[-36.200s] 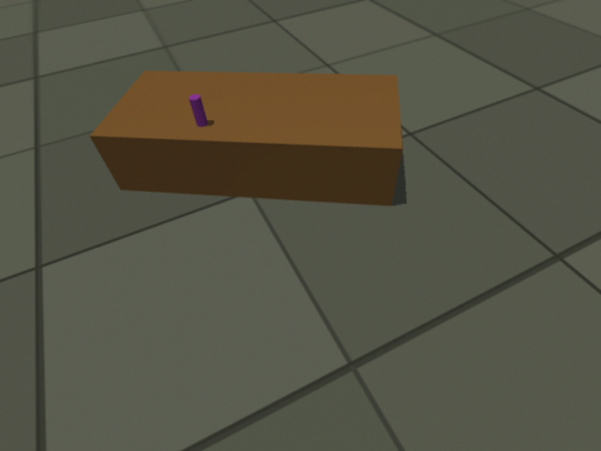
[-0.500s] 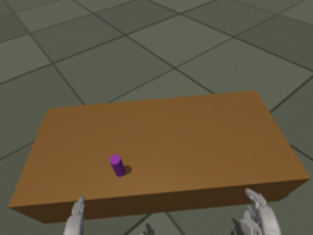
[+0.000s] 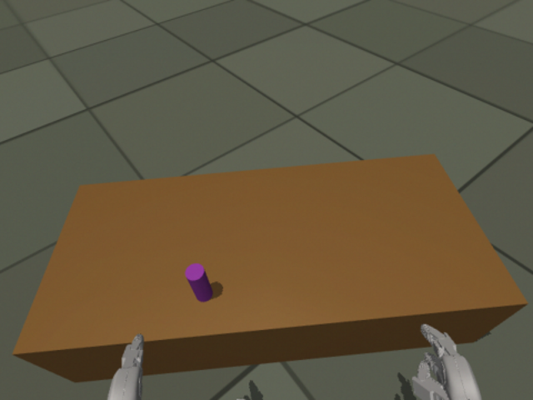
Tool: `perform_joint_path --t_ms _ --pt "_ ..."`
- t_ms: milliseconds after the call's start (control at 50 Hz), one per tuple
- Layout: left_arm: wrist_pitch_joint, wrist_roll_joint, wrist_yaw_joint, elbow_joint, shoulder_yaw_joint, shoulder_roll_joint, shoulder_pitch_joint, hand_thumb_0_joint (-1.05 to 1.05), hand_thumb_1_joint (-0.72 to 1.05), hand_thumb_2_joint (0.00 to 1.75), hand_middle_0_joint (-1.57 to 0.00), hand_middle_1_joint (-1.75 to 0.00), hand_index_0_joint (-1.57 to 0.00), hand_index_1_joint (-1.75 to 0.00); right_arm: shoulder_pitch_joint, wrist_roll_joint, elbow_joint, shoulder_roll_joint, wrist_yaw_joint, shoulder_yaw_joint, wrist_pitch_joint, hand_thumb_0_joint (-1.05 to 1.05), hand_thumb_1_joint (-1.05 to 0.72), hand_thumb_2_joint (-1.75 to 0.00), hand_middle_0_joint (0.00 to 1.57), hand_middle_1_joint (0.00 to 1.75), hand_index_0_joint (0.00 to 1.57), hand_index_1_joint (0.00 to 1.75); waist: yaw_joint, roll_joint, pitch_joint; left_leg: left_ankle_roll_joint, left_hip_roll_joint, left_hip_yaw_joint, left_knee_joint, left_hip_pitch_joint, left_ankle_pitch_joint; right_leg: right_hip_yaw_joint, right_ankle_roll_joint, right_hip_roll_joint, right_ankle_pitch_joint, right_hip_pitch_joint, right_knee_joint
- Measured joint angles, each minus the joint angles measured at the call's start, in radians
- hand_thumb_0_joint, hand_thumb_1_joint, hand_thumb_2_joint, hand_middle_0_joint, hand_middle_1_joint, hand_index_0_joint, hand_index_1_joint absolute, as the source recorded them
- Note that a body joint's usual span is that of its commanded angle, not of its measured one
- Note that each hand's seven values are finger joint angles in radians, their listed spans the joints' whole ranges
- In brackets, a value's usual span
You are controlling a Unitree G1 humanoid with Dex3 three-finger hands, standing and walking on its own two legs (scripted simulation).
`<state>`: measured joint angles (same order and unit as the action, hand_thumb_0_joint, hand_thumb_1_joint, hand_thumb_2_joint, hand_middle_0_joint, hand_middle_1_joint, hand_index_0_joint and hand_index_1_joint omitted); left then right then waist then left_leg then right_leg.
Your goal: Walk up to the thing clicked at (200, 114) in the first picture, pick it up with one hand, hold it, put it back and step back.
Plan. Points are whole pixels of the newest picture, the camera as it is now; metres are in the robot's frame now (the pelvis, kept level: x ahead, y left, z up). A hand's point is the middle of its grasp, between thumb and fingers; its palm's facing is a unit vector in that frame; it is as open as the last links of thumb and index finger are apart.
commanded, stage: home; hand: left
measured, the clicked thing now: (199, 283) +0.48 +0.22 -0.33
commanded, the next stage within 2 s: stand in 0.44 s
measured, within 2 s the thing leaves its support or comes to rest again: neither
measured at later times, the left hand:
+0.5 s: hand (170, 394) +0.17 +0.18 -0.06, palm faces +0.09 -0.96 -0.28, open 17.6 cm
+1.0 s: hand out of the picture +0.09 +0.26 -0.11, palm faces +0.00 -0.93 -0.36, open 9.2 cm
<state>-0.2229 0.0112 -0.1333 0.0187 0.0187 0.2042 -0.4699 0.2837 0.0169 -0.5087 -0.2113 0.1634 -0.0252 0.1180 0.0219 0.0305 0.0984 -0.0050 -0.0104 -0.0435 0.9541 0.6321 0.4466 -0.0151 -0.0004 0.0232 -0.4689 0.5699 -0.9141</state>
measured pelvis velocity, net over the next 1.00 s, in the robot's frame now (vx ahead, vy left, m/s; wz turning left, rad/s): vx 0.00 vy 0.01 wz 0.01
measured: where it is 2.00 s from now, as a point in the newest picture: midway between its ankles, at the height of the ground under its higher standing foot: outside the picture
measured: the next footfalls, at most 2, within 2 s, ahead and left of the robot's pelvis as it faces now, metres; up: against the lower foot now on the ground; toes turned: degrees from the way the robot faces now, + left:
none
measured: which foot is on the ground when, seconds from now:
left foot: down 0.00-1.00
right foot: down 0.00-1.00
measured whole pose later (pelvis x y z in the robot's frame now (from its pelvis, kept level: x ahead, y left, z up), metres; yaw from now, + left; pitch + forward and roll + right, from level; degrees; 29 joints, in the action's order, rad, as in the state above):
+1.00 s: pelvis +0.00 +0.01 +0.04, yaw +0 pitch -2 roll +0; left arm 0.00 -0.03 -0.03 0.88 -0.01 0.33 -0.22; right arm 0.20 -0.04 -0.95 -0.32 0.01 0.04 0.01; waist -0.01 0.00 -0.04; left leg 0.02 0.03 -0.02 0.64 0.29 0.31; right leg 0.01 0.02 -0.02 -0.35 0.24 -0.63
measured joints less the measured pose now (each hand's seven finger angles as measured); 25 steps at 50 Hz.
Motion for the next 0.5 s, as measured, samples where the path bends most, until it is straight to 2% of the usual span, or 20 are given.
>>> perform_joint_path --t_ms 500 --pt "0.004 0.000 0.002 -0.005 -0.001 0.000 -0.002 -0.01 -0.56 0.04 -0.06 -0.05 -0.06 -0.05 -0.003 -0.001 0.003 -0.001 0.004 0.000 0.004 0.01 -0.90 -0.90 0.21 0.30 0.20 0.30 0.001 0.000 0.002 -0.003 -0.001 -0.001 0.000 0.005 0.002 -0.001 -0.004 0.001 -0.004 0.007 -0.004"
